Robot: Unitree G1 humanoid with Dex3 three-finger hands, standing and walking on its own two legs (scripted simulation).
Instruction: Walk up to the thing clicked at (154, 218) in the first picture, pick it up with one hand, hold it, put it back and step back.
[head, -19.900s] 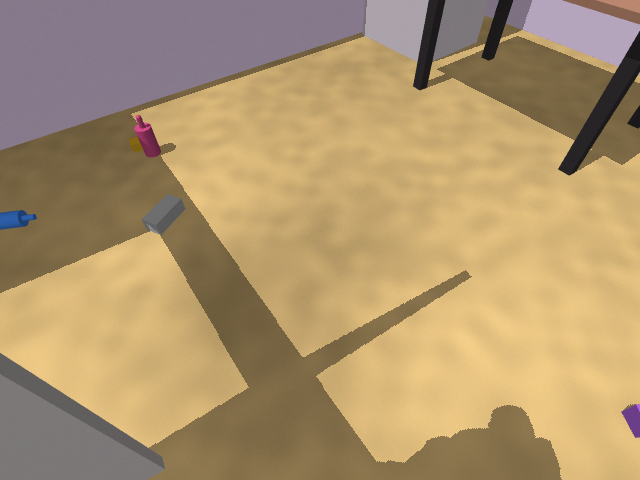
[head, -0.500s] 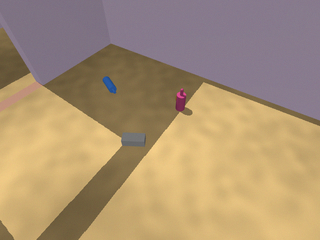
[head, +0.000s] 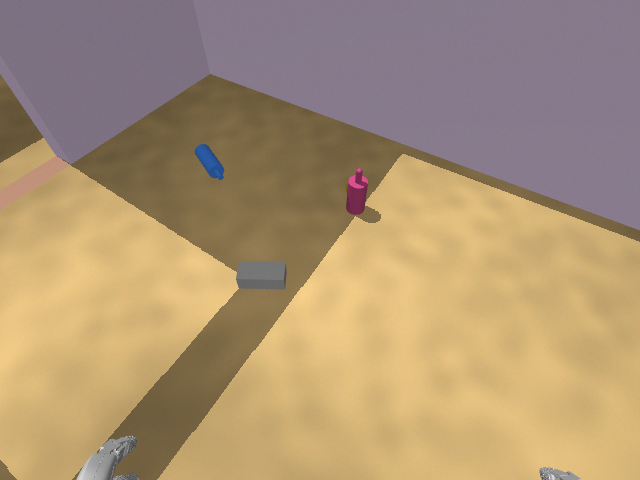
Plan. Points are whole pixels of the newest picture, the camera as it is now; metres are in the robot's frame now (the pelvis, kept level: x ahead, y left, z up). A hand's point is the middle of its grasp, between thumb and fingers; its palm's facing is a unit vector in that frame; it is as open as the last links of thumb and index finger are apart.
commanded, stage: walk up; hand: left
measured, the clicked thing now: (262, 275) +0.84 +0.25 -0.73
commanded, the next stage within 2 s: stand in 0.18 s
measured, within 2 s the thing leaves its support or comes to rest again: neither
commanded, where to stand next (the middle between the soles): +0.44 +0.03 m, yaw -2 degrees
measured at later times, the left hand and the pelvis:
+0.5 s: hand out of the picture +0.08 +0.23 -0.14, palm faces -0.02 -0.94 -0.35, open 7.3 cm; pelvis +0.00 -0.02 +0.02, yaw +0 degrees
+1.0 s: hand out of the picture +0.07 +0.22 -0.13, palm faces -0.01 -0.94 -0.35, open 7.3 cm; pelvis -0.01 -0.03 +0.02, yaw +0 degrees
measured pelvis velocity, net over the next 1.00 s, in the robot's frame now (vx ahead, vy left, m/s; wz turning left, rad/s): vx -0.01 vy -0.03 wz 0.01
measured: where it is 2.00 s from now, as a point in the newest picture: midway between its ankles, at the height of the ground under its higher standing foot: outside the picture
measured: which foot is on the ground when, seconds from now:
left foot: down 0.00-1.00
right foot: down 0.00-1.00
